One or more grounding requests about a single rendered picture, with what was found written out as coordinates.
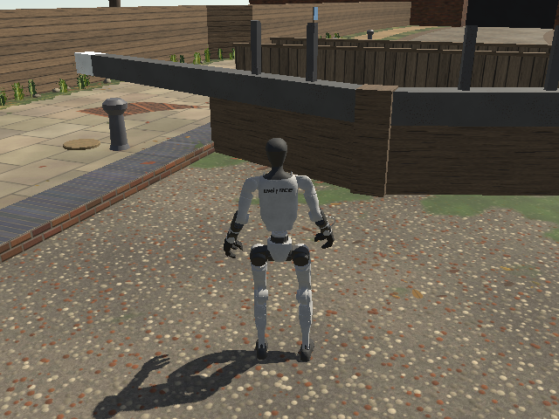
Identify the right robot forearm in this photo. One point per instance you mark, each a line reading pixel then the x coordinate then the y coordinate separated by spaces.
pixel 323 225

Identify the right robot upper arm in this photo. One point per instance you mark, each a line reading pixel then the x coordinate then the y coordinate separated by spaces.
pixel 305 183

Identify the left robot forearm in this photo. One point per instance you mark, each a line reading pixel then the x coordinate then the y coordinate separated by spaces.
pixel 234 230

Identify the right robot hand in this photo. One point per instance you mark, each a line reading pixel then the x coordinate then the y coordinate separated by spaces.
pixel 330 239

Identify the left robot thigh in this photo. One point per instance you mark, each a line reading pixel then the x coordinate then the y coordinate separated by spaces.
pixel 258 256

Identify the humanoid robot head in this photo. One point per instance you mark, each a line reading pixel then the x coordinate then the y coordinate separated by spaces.
pixel 276 150

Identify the left robot upper arm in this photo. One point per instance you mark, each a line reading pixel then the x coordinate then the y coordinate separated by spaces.
pixel 250 185

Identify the left robot hand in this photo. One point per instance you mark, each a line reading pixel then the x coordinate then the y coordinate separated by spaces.
pixel 234 246

